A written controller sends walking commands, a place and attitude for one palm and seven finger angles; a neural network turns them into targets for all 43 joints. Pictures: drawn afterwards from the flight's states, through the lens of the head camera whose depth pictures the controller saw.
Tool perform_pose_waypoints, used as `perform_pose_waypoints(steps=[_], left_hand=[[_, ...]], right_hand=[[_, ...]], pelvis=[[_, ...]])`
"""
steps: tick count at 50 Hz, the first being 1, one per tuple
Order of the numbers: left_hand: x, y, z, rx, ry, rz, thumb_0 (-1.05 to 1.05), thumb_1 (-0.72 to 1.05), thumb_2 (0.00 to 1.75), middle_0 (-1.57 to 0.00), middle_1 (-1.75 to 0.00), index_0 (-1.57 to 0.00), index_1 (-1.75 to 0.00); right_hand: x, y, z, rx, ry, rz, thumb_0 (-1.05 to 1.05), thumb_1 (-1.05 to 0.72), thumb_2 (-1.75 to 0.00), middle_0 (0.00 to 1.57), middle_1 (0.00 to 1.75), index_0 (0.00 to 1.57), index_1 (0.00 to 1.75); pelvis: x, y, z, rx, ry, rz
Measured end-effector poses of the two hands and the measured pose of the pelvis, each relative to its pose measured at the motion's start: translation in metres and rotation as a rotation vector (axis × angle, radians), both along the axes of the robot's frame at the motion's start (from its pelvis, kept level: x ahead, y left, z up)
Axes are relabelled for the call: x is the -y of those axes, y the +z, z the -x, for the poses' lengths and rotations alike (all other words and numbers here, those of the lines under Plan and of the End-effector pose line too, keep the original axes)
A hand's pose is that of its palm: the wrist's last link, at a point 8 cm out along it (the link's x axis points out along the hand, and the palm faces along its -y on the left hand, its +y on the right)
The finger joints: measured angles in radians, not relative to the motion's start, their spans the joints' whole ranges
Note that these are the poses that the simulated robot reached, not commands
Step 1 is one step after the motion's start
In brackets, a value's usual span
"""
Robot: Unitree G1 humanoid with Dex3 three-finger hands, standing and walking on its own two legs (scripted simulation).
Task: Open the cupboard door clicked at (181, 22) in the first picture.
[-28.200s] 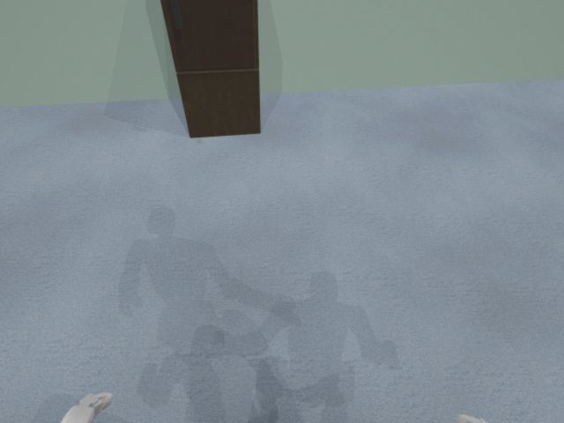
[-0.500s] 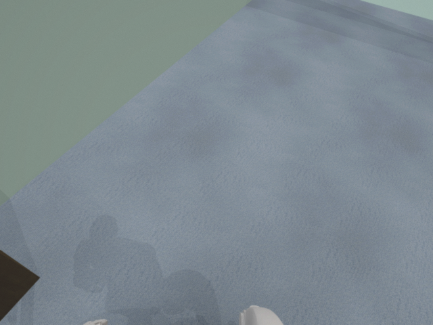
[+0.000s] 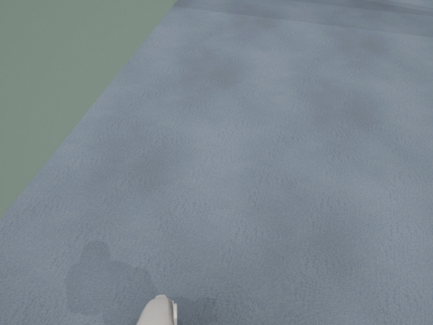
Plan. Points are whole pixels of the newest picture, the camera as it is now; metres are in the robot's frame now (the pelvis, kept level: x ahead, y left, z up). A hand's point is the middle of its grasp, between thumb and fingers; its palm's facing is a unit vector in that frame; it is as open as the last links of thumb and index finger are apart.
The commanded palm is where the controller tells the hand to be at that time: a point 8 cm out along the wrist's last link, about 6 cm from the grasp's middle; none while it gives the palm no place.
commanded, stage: walk to a spot facing it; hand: left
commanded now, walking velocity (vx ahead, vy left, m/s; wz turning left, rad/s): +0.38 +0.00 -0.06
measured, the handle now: out of the picture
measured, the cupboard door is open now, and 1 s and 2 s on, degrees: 48 48 48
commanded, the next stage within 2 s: turn to face it in 0.64 s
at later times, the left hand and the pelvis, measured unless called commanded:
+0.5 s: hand (132, 267) +0.26 +0.21 -0.18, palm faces +0.00 -0.99 -0.15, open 7.4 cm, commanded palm none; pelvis +0.24 +0.04 -0.01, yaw -5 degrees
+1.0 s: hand (184, 171) +0.54 +0.12 -0.17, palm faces -0.06 -0.98 -0.20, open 7.1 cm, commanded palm none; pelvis +0.43 -0.06 +0.00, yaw -4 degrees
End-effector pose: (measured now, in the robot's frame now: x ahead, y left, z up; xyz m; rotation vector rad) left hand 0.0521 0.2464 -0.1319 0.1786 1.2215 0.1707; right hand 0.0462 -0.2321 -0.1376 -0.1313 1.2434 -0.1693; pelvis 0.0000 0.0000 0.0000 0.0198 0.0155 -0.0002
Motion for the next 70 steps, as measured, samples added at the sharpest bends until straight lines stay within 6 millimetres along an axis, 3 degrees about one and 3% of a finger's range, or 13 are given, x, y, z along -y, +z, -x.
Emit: perform_pose_waypoints(steps=[11, 14, 16, 20, 27, 34, 37, 39, 45, 52, 58, 62, 70], left_hand=[[0.009, -0.014, 0.008, -0.245, 0.108, 0.064, 0.00, 0.92, 0.90, -0.20, -0.30, -0.20, -0.30], [0.008, -0.022, 0.000, -0.325, 0.121, 0.091, 0.01, 0.91, 0.90, -0.20, -0.30, -0.20, -0.30], [0.004, -0.031, -0.015, -0.367, 0.111, 0.108, 0.01, 0.91, 0.90, -0.20, -0.30, -0.20, -0.30], [-0.009, -0.035, -0.082, -0.326, 0.052, 0.101, 0.01, 0.91, 0.90, -0.20, -0.30, -0.20, -0.30], [-0.014, -0.012, -0.254, -0.049, -0.048, 0.069, 0.01, 0.91, 0.90, -0.20, -0.30, -0.20, -0.30], [0.020, 0.003, -0.403, 0.078, -0.207, 0.015, 0.01, 0.91, 0.90, -0.20, -0.30, -0.19, -0.30], [0.043, -0.003, -0.454, 0.129, -0.257, -0.010, 0.01, 0.91, 0.90, -0.20, -0.30, -0.19, -0.30], [0.058, -0.003, -0.473, 0.147, -0.265, -0.010, 0.01, 0.91, 0.90, -0.20, -0.30, -0.20, -0.30], [0.089, 0.000, -0.476, 0.091, -0.201, 0.032, 0.00, 0.92, 0.90, -0.20, -0.30, -0.20, -0.30], [0.077, -0.010, -0.475, 0.043, -0.073, 0.033, -0.01, 0.96, 0.89, -0.20, -0.30, -0.20, -0.30], [0.060, -0.041, -0.461, -0.046, 0.031, 0.070, 0.00, 0.93, 0.90, -0.20, -0.30, -0.20, -0.30], [0.048, -0.046, -0.460, -0.090, 0.070, 0.054, 0.00, 0.92, 0.90, -0.20, -0.30, -0.20, -0.30], [0.042, -0.015, -0.484, 0.011, 0.155, 0.003, 0.01, 0.91, 0.90, -0.20, -0.30, -0.20, -0.30]], right_hand=[[-0.025, 0.013, -0.199, 0.187, 0.102, -0.008, 0.01, -0.91, -0.90, 0.20, 0.30, 0.20, 0.30], [-0.038, 0.011, -0.246, 0.229, 0.119, 0.002, 0.01, -0.91, -0.90, 0.20, 0.30, 0.20, 0.30], [-0.042, 0.005, -0.267, 0.265, 0.108, 0.021, 0.01, -0.91, -0.90, 0.20, 0.30, 0.20, 0.30], [-0.043, 0.002, -0.258, 0.203, 0.044, 0.032, 0.00, -0.91, -0.90, 0.20, 0.30, 0.20, 0.30], [-0.026, 0.001, -0.194, -0.099, -0.082, 0.039, 0.00, -0.94, -0.90, 0.20, 0.30, 0.20, 0.30], [-0.010, -0.006, -0.164, -0.284, -0.221, -0.018, 0.01, -0.92, -0.90, 0.20, 0.30, 0.20, 0.30], [0.000, -0.018, -0.168, -0.341, -0.259, -0.050, 0.01, -0.91, -0.90, 0.20, 0.30, 0.20, 0.30], [0.007, -0.021, -0.183, -0.357, -0.271, -0.062, 0.01, -0.91, -0.90, 0.20, 0.30, 0.20, 0.30], [0.034, -0.009, -0.279, -0.234, -0.232, -0.043, 0.01, -0.91, -0.90, 0.20, 0.30, 0.20, 0.30], [0.054, -0.002, -0.397, -0.108, -0.098, 0.000, 0.01, -0.93, -0.90, 0.20, 0.30, 0.20, 0.30], [0.063, -0.004, -0.485, -0.008, 0.034, 0.083, 0.01, -0.93, -0.90, 0.20, 0.30, 0.20, 0.30], [0.063, -0.001, -0.519, 0.031, 0.090, 0.114, 0.01, -0.92, -0.90, 0.20, 0.30, 0.20, 0.30], [0.067, 0.007, -0.557, 0.004, 0.209, 0.094, 0.01, -0.91, -0.90, 0.20, 0.30, 0.20, 0.30]], pelvis=[[-0.016, -0.006, -0.115, 0.013, -0.037, 0.016], [-0.026, -0.015, -0.151, 0.020, -0.044, 0.010], [-0.034, -0.024, -0.173, 0.021, -0.065, 0.027], [-0.038, -0.020, -0.206, 0.035, -0.081, 0.010], [-0.032, -0.002, -0.260, 0.024, -0.098, 0.011], [0.002, -0.006, -0.323, 0.013, -0.151, -0.010], [0.026, -0.020, -0.352, 0.008, -0.168, -0.019], [0.036, -0.020, -0.365, 0.015, -0.167, -0.009], [0.054, -0.002, -0.403, 0.021, -0.126, 0.000], [0.059, -0.002, -0.442, 0.018, -0.044, 0.022], [0.045, -0.022, -0.476, 0.017, 0.015, 0.044], [0.043, -0.025, -0.483, 0.008, 0.057, 0.029], [0.061, -0.009, -0.494, -0.015, 0.157, 0.053]])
